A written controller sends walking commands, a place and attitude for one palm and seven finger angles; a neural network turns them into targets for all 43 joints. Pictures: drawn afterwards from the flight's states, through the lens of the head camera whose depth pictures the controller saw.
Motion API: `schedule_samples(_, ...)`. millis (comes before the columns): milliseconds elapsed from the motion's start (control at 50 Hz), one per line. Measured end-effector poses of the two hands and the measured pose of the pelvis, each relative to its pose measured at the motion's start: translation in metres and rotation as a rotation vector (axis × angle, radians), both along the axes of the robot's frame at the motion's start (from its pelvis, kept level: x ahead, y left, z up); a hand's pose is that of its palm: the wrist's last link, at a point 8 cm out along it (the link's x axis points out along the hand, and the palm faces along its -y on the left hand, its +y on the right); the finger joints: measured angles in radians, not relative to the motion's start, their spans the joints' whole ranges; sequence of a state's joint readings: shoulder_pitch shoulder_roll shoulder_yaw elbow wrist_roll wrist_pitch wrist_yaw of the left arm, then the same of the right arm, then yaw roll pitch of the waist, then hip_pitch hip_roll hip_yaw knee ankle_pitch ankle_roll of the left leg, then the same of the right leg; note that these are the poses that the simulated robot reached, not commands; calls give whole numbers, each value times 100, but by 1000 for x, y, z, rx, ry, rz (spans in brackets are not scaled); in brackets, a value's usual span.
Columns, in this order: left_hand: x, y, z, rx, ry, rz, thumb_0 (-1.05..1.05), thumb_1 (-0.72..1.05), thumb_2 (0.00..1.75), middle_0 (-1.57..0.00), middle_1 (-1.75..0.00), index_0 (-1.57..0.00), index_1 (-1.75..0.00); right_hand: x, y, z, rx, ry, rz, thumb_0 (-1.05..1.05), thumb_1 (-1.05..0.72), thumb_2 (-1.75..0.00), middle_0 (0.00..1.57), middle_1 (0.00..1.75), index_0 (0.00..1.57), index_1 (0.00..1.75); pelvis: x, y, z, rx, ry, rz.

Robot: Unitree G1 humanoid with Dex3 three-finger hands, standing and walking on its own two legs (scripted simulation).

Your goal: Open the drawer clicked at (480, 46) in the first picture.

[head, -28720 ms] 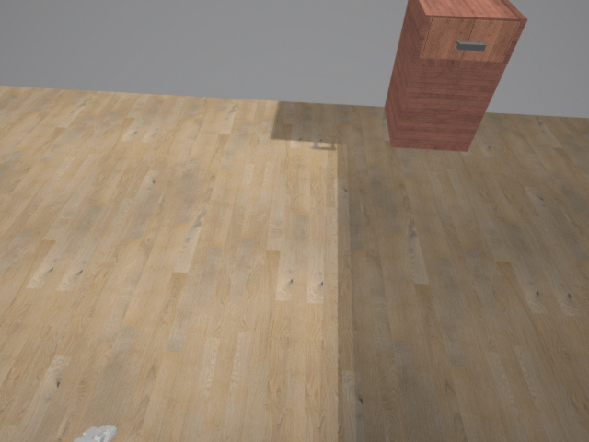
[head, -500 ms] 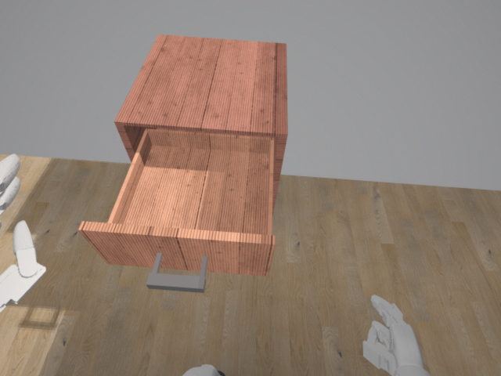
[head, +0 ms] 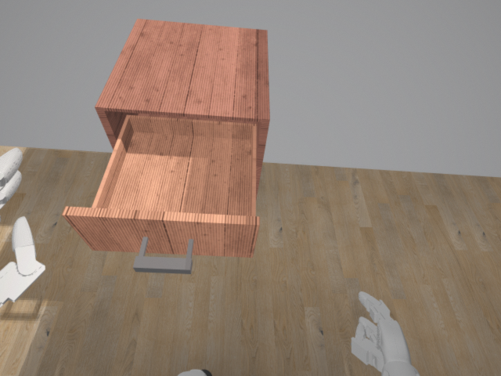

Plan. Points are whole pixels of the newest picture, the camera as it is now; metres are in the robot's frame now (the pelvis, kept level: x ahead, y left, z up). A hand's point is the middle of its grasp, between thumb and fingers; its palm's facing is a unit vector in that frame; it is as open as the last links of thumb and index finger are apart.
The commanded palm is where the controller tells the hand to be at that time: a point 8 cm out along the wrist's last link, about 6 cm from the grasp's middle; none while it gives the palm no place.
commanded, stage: step back with the hand held close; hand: left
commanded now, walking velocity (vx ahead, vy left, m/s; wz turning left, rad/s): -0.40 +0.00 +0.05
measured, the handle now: (165, 254) +0.36 +0.20 -0.16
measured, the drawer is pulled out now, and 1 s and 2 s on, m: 0.30 0.30 0.30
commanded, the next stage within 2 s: stop stepping back and stand still in 0.12 s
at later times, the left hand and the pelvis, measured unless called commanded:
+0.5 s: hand out of the picture +0.07 +0.18 +0.15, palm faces +0.31 -0.82 -0.49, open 7.4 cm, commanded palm +0.00 +0.23 +0.18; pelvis -0.12 -0.06 +0.00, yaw +3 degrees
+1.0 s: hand out of the picture +0.03 +0.18 +0.16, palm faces +0.38 -0.81 -0.45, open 7.4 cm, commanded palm none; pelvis -0.15 -0.06 +0.00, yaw +3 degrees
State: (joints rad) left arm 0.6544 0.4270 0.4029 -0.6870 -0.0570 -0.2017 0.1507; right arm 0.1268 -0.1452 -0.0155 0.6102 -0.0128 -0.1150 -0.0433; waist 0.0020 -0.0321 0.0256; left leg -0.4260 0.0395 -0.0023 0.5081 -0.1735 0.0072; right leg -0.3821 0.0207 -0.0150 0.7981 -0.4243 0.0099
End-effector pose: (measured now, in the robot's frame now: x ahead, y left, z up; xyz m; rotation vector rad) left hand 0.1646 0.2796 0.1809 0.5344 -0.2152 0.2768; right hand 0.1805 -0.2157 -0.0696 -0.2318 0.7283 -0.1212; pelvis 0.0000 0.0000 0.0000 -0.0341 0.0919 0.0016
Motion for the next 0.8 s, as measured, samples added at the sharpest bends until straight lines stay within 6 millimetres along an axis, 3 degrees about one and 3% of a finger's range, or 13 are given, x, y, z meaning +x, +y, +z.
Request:
schedule_samples(100,-15,-30,3,17,-4,-70,2,89,89,-21,-30,-21,-30,-13,-6,-6,36,-21,50,1,-90,-90,20,30,21,30,-27,-19,-3,11,15,-20)
schedule_samples(220,-50,-67,7,79,40,-135,1,89,89,-21,-30,-21,-30,-47,-39,-17,69,3,31,1,-90,-90,20,30,21,30,-66,-44,-5,-10,-9,-1)
schedule_samples(340,-90,-61,-2,57,124,-9,1,89,89,-22,-30,-21,-30,-91,-77,-4,3,44,-84,1,-91,-90,20,30,21,30,-80,-54,4,57,-3,4)
schedule_samples(420,-110,-55,-14,11,109,46,1,89,89,-21,-30,-21,-30,-111,-93,0,-46,5,-100,1,-91,-90,20,30,20,30,-96,-53,-4,44,-35,37)
schedule_samples(480,-126,-58,-14,-11,79,45,1,89,89,-21,-30,-21,-30,-127,-94,3,-50,-3,-80,1,-91,-90,20,30,20,30,-113,-56,-3,65,-64,44)
schedule_samples(640,-176,-66,14,39,-27,47,1,89,89,-21,-30,-21,-30,-162,-78,-4,20,-1,-21,1,-91,-90,20,30,20,30,-143,-63,-1,24,-84,61)
schedule_samples(800,-186,-54,-9,-42,-15,117,1,89,89,-21,-30,-21,-30,-191,-67,-13,18,31,-22,1,-91,-90,20,30,21,30,-156,-57,-3,34,-107,51)
